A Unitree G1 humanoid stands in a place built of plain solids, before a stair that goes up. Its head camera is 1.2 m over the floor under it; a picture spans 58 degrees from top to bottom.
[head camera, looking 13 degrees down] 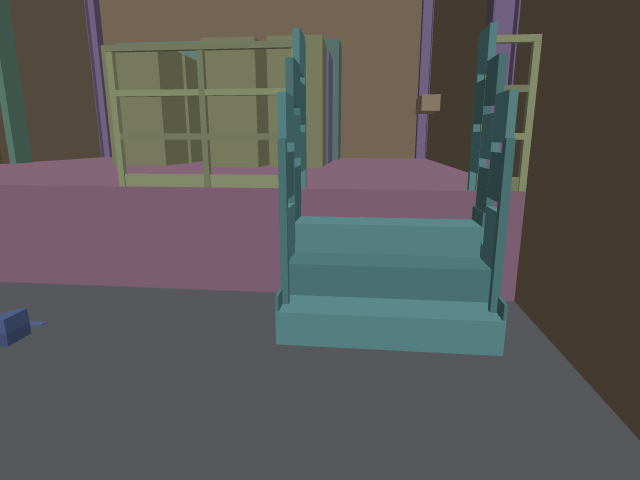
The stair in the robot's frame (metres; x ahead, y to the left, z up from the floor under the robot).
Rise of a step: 0.21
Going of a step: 0.30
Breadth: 1.32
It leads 6 degrees to the right of straight ahead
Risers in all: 4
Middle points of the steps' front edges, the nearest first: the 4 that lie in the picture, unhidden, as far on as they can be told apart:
2.33 -0.39 0.21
2.62 -0.42 0.42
2.92 -0.45 0.63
3.22 -0.49 0.84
